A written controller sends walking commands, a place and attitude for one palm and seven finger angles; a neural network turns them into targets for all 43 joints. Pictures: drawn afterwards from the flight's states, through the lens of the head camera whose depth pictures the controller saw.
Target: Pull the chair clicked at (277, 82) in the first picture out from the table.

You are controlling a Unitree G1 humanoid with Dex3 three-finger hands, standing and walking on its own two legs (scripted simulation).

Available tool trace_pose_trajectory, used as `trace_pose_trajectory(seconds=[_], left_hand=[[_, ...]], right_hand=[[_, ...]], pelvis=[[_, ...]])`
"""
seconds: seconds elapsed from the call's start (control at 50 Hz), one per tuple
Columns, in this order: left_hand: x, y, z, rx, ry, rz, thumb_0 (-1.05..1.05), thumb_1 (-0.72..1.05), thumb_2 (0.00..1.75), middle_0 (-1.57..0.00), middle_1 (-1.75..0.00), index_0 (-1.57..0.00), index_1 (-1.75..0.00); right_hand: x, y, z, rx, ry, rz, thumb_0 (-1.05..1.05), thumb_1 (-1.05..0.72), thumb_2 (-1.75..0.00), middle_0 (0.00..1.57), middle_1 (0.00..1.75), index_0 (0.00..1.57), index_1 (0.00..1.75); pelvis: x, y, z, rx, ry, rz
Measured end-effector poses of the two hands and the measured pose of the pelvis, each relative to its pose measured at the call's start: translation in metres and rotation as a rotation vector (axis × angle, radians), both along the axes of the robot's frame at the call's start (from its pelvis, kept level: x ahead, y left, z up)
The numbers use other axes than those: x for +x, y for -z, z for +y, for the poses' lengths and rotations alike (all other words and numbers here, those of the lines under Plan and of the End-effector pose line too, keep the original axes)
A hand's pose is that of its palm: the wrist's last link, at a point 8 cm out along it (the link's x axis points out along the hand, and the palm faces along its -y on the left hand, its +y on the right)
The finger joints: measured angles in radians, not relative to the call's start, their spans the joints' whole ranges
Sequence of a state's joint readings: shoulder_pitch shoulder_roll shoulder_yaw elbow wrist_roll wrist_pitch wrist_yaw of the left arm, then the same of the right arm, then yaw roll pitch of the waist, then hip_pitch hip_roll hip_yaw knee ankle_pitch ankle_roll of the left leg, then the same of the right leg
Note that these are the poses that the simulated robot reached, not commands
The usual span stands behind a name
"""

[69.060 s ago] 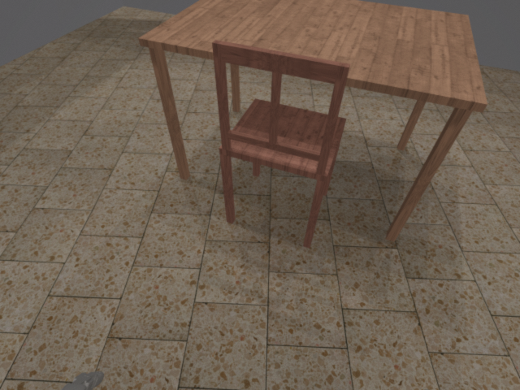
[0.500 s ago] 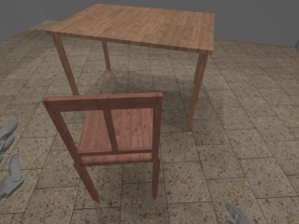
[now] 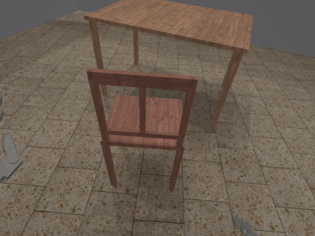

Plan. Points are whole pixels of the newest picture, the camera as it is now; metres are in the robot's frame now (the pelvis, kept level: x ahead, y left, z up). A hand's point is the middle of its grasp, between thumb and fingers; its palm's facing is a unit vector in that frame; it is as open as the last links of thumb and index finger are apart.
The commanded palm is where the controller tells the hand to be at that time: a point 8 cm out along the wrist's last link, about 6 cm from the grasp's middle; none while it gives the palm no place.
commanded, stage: stop stepping back and stand still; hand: left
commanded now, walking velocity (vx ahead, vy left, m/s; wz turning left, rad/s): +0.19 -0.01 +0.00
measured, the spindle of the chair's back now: (142, 111) +0.61 +0.11 -0.07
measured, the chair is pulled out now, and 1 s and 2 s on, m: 0.56 0.56 0.56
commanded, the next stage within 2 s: let the arm hang, fingers relaxed in 0.22 s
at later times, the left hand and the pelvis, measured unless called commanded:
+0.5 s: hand (76, 218) +0.18 +0.23 -0.06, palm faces +0.14 -0.92 -0.36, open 7.4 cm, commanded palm none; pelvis -0.01 +0.00 +0.00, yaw +1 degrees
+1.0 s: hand out of the picture -0.02 +0.19 -0.14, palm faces +0.02 -0.96 -0.28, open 7.3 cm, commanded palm none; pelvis -0.03 -0.01 +0.02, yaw +1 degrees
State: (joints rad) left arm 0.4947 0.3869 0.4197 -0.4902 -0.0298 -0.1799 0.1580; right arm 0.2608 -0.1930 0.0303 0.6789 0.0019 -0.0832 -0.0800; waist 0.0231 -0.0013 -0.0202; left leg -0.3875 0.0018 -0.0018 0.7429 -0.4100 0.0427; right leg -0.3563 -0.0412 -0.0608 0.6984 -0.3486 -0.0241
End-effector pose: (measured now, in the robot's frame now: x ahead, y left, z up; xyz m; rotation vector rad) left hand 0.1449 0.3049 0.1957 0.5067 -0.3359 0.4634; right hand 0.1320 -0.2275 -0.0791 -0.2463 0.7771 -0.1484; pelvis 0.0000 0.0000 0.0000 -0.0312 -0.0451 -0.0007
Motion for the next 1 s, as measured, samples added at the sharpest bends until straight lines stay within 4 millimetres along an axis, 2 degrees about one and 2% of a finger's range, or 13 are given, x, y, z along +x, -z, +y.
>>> trace_pose_trajectory(seconds=[0.08, 0.18, 0.26, 0.34, 0.36, 0.4, 0.48, 0.54, 0.6, 0.66, 0.78, 0.9, 1.0], left_hand=[[0.007, 0.011, 0.005, -0.031, -0.006, 0.025, 0.01, 0.89, 0.90, -0.21, -0.30, -0.21, -0.30], [0.003, -0.008, -0.007, 0.011, 0.031, 0.048, 0.02, 0.89, 0.90, -0.21, -0.30, -0.21, -0.30], [-0.008, -0.024, -0.021, 0.138, 0.055, 0.082, 0.02, 0.89, 0.90, -0.21, -0.30, -0.21, -0.30], [-0.006, -0.022, -0.018, 0.146, 0.037, 0.128, 0.01, 0.88, 0.90, -0.21, -0.30, -0.21, -0.30], [0.000, -0.006, -0.013, 0.112, 0.018, 0.185, 0.01, 0.89, 0.90, -0.21, -0.30, -0.21, -0.30], [0.013, 0.048, -0.005, -0.034, -0.024, 0.361, 0.00, 0.89, 0.90, -0.21, -0.30, -0.20, -0.30], [0.015, 0.189, -0.024, -0.327, -0.028, 0.805, 0.00, 0.90, 0.90, -0.20, -0.30, -0.19, -0.30], [-0.017, 0.274, -0.069, -0.481, 0.025, 1.131, 0.01, 0.91, 0.90, -0.20, -0.30, -0.19, -0.29], [-0.065, 0.315, -0.116, -0.639, 0.065, 1.331, 0.00, 0.92, 0.90, -0.20, -0.30, -0.19, -0.30], [-0.075, 0.319, -0.114, -0.698, 0.019, 1.294, -0.08, 1.00, 0.90, -0.21, -0.30, -0.21, -0.30], [-0.107, 0.312, -0.090, -0.611, -0.044, 1.445, -0.06, 0.98, 0.90, -0.21, -0.30, -0.21, -0.30], [-0.145, 0.301, -0.068, -0.562, -0.145, 1.534, -0.02, 0.93, 0.90, -0.21, -0.30, -0.20, -0.30], [-0.171, 0.298, -0.065, -0.565, -0.194, 1.578, 0.00, 0.92, 0.90, -0.20, -0.30, -0.20, -0.30]], right_hand=[[-0.013, -0.003, 0.007, 0.024, 0.039, -0.024, 0.01, -0.91, -0.90, 0.20, 0.30, 0.21, 0.30], [-0.025, -0.013, 0.011, 0.069, 0.027, 0.001, 0.01, -0.91, -0.90, 0.20, 0.30, 0.21, 0.30], [-0.021, -0.006, 0.003, 0.072, 0.011, 0.002, 0.01, -0.90, -0.90, 0.20, 0.30, 0.21, 0.30], [-0.019, 0.003, -0.010, 0.072, 0.010, 0.059, 0.01, -0.91, -0.90, 0.20, 0.30, 0.21, 0.30], [-0.018, 0.005, -0.014, 0.077, 0.004, 0.073, 0.01, -0.91, -0.90, 0.20, 0.30, 0.20, 0.30], [-0.017, 0.010, -0.019, 0.085, 0.005, 0.097, 0.01, -0.91, -0.90, 0.20, 0.30, 0.20, 0.30], [-0.020, 0.026, -0.027, 0.067, 0.019, 0.103, 0.01, -0.91, -0.90, 0.20, 0.30, 0.20, 0.30], [-0.037, 0.033, -0.028, 0.043, 0.034, 0.177, 0.01, -0.91, -0.90, 0.20, 0.30, 0.20, 0.30], [-0.061, 0.030, -0.027, 0.028, 0.044, 0.285, 0.01, -0.91, -0.90, 0.20, 0.30, 0.20, 0.30], [-0.087, 0.027, -0.024, 0.014, 0.046, 0.392, 0.01, -0.91, -0.90, 0.20, 0.30, 0.20, 0.30], [-0.128, 0.034, -0.015, 0.058, 0.090, 0.492, 0.01, -0.91, -0.90, 0.20, 0.30, 0.20, 0.30], [-0.159, 0.046, -0.004, 0.116, 0.105, 0.556, 0.01, -0.92, -0.90, 0.20, 0.30, 0.20, 0.30], [-0.175, 0.051, 0.002, 0.142, 0.103, 0.595, 0.01, -0.91, -0.90, 0.20, 0.30, 0.20, 0.30]], pelvis=[[-0.009, -0.002, 0.002, -0.004, -0.007, -0.014], [-0.012, -0.018, -0.005, -0.011, -0.032, 0.034], [-0.012, -0.014, -0.012, 0.022, -0.017, 0.075], [-0.010, -0.017, -0.013, 0.008, -0.014, 0.059], [-0.009, -0.017, -0.012, 0.022, -0.012, 0.063], [-0.007, -0.016, -0.010, 0.048, -0.015, 0.063], [-0.006, 0.001, -0.004, 0.047, -0.017, 0.060], [-0.011, 0.005, -0.008, 0.060, -0.012, 0.048], [-0.013, -0.002, -0.012, 0.042, -0.020, 0.036], [-0.015, -0.007, -0.017, 0.034, -0.034, 0.031], [-0.021, -0.017, -0.013, 0.018, -0.025, 0.020], [-0.028, -0.021, -0.010, 0.021, -0.021, 0.007], [-0.032, -0.022, -0.010, 0.025, -0.018, 0.001]])
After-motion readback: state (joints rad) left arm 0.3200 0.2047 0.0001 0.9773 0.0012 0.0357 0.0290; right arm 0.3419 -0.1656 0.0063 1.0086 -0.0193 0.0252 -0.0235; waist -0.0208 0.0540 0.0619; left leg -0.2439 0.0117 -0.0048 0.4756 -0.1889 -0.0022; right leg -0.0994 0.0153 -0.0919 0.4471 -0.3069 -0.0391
